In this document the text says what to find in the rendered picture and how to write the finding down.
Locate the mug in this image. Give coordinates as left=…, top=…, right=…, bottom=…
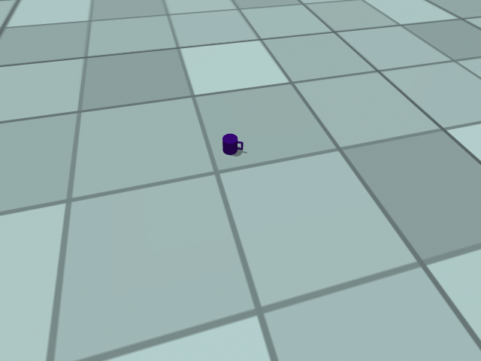
left=222, top=134, right=244, bottom=155

